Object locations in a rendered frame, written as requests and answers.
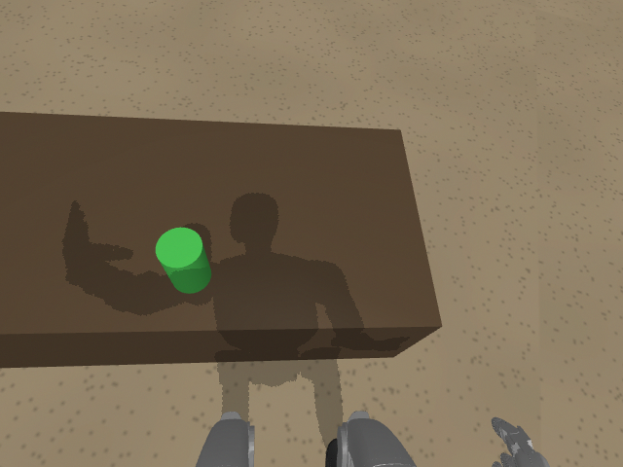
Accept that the can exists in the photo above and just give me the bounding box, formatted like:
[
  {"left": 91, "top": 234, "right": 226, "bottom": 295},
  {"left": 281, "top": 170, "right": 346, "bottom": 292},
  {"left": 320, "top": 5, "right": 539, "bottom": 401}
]
[{"left": 156, "top": 228, "right": 211, "bottom": 294}]

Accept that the right robot hand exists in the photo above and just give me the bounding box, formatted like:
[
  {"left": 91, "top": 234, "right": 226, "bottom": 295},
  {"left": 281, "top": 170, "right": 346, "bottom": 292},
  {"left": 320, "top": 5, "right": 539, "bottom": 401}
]
[{"left": 492, "top": 417, "right": 550, "bottom": 467}]

